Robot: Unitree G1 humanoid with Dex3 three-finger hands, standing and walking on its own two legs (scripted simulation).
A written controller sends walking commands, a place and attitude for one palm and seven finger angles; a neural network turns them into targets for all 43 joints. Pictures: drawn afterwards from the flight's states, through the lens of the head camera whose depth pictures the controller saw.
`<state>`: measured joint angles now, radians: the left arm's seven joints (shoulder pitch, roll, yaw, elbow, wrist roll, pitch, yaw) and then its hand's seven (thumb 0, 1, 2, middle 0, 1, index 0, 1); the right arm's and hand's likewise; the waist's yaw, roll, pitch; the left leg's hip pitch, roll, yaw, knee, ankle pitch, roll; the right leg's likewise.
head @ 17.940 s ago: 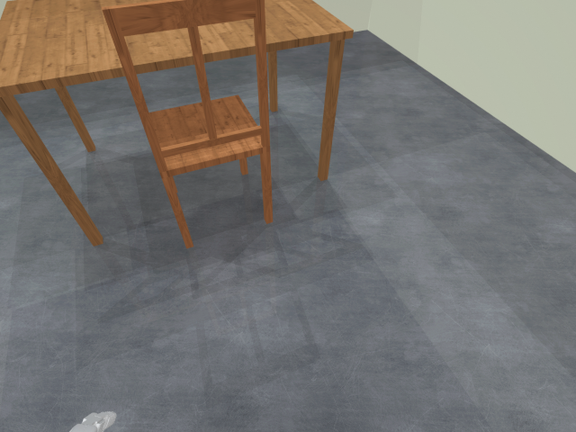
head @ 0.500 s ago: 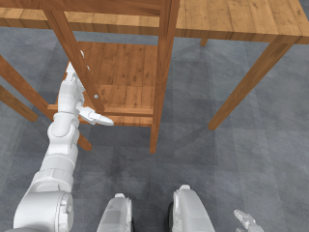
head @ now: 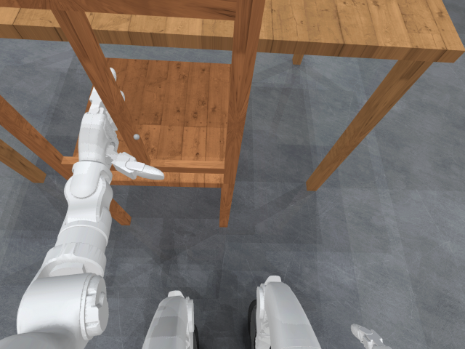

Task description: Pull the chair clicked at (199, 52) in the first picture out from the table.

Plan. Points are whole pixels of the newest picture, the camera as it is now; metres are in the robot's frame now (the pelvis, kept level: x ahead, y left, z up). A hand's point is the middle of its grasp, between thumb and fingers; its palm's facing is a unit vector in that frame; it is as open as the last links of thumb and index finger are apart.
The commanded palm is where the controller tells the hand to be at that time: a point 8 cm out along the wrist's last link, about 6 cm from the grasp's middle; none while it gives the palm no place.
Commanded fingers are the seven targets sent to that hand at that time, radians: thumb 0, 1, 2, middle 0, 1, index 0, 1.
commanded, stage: push the fingers through the gap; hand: left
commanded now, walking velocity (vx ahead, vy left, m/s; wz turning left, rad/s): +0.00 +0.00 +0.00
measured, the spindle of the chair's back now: (119, 112) +0.49 +0.16 +0.06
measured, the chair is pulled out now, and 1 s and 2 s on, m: -0.01 0.00 0.05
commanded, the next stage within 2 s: hook a spindle and tug to test in 0.02 s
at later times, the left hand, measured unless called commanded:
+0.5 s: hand (137, 136) +0.46 +0.14 +0.02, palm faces -0.07 -1.00 -0.04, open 15.2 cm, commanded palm +0.43 +0.19 +0.03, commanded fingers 0.00 -0.22 0.42 -0.41 -1.18 -0.41 -1.18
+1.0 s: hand (138, 137) +0.46 +0.14 +0.03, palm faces -0.07 -1.00 -0.04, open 5.6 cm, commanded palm +0.43 +0.19 +0.03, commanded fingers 0.00 0.90 0.90 -0.50 -1.45 -0.50 -1.45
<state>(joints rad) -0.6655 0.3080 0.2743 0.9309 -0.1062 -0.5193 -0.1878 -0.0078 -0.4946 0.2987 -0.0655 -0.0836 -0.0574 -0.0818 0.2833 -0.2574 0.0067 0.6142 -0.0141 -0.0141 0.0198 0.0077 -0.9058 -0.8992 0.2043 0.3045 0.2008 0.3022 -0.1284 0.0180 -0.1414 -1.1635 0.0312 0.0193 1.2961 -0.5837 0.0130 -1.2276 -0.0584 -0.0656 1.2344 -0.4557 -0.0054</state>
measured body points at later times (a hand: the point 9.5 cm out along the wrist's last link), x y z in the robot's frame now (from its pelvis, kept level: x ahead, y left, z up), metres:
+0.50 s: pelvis +0.01 +0.01 +0.00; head +0.16 +0.02 +0.43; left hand +0.46 +0.20 +0.03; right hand +0.08 -0.26 -0.12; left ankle +0.01 +0.11 -0.62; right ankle +0.06 -0.12 -0.62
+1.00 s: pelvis +0.01 +0.00 +0.00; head +0.16 +0.01 +0.43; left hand +0.46 +0.19 +0.03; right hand +0.09 -0.26 -0.12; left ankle +0.01 +0.11 -0.62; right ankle +0.06 -0.12 -0.62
